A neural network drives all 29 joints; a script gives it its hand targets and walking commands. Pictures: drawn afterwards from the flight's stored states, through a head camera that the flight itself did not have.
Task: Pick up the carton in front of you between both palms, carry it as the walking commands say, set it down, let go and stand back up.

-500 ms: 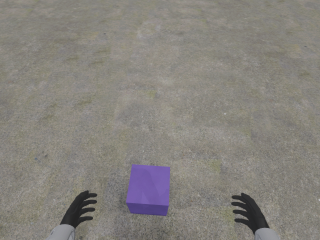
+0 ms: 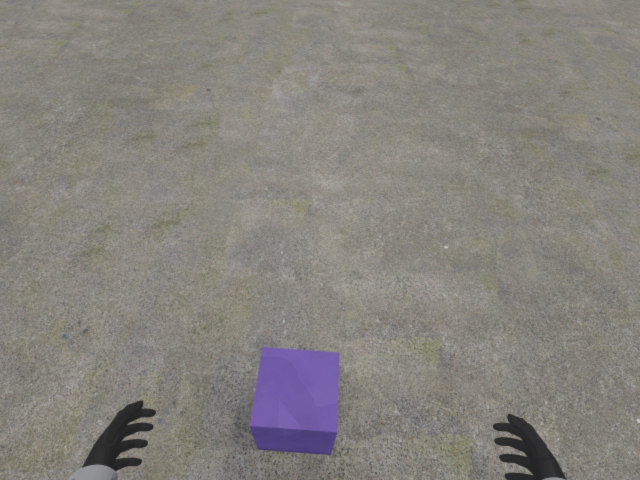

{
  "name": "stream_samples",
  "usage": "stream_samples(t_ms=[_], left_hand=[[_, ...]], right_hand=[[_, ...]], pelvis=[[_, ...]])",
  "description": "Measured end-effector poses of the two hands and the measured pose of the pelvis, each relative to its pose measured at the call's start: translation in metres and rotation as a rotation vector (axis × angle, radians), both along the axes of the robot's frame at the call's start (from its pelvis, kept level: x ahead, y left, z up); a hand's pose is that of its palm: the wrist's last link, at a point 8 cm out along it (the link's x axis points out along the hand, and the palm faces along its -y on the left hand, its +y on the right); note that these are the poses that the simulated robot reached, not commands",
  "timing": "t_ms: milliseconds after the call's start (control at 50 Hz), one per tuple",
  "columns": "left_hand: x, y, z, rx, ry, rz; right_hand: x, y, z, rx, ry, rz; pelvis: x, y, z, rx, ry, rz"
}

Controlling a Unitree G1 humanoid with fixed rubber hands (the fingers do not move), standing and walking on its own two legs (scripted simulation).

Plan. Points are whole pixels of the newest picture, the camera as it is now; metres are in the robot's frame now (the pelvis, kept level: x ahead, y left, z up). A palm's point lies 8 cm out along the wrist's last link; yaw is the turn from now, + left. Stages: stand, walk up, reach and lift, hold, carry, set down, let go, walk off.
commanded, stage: stand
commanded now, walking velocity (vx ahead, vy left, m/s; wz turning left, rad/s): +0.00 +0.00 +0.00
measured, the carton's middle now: (297, 402) +0.40 +0.06 -0.64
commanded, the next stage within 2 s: none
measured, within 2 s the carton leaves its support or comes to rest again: neither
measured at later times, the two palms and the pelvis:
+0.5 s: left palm out of the picture +0.12 +0.30 -0.09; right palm out of the picture +0.13 -0.28 -0.08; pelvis +0.01 +0.01 +0.00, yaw +0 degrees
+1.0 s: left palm out of the picture +0.08 +0.31 -0.10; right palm out of the picture +0.09 -0.29 -0.09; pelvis -0.01 +0.01 +0.01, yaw +0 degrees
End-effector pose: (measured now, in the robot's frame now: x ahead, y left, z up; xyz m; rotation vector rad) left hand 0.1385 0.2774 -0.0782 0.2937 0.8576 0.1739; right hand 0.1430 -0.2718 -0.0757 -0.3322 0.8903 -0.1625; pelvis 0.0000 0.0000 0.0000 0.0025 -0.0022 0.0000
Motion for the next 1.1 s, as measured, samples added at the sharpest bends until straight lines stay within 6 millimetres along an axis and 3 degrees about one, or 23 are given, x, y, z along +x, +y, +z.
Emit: stream_samples(t_ms=[120, 360, 1100], left_hand=[[-0.007, 0.013, -0.009, 0.021, 0.054, 0.002], [-0.010, 0.019, -0.015, 0.032, 0.098, -0.004], [-0.061, 0.036, -0.019, 0.052, 0.218, 0.029]], right_hand=[[-0.001, -0.011, 0.001, -0.043, 0.022, -0.018], [-0.005, -0.009, -0.004, -0.044, 0.049, -0.036], [-0.058, -0.024, -0.011, -0.053, 0.171, -0.079]], pelvis=[[0.005, 0.004, 0.000, -0.003, 0.009, -0.004], [0.009, 0.009, 0.002, -0.001, 0.001, -0.007], [-0.014, 0.011, 0.009, -0.003, -0.037, -0.007]])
